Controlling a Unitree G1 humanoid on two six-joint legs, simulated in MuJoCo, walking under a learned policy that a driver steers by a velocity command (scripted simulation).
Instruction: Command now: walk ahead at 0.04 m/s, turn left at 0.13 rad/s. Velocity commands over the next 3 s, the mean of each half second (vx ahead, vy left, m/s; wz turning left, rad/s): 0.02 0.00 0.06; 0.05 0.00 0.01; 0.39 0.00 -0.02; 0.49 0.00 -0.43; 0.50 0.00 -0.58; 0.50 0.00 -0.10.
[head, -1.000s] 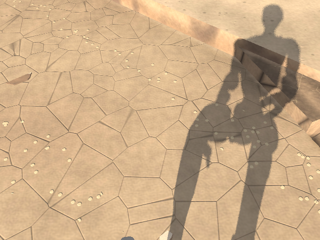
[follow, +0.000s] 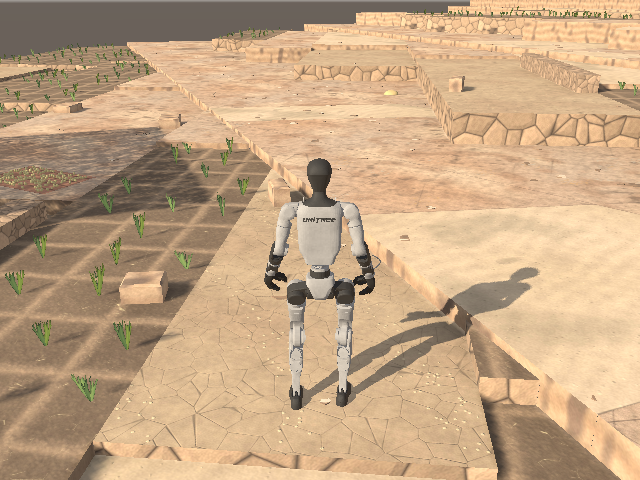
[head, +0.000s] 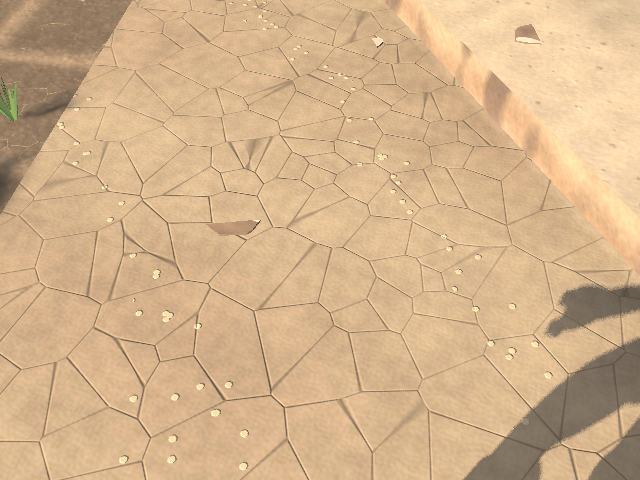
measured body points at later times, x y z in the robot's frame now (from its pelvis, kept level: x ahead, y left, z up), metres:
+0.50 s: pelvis +0.02 -0.02 +0.00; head +0.03 -0.02 +0.45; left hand +0.12 +0.23 -0.13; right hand +0.12 -0.27 -0.13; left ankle +0.02 +0.12 -0.73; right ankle +0.04 -0.12 -0.73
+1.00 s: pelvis +0.04 -0.02 +0.01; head +0.04 -0.01 +0.46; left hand +0.06 +0.24 -0.15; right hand +0.07 -0.28 -0.14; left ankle +0.00 +0.11 -0.70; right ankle +0.04 -0.12 -0.73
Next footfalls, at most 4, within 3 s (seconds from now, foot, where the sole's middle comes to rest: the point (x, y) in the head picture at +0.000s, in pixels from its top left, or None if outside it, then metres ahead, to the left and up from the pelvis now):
1.16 left None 0.11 0.14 -0.77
1.66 right None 0.48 -0.10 -0.77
2.14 left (317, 354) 0.80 0.04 -0.77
2.66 right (469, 323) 0.89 -0.34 -0.77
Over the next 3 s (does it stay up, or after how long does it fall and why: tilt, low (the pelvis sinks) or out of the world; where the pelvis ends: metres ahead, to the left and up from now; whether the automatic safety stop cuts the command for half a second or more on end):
stays up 0.96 -0.28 0.01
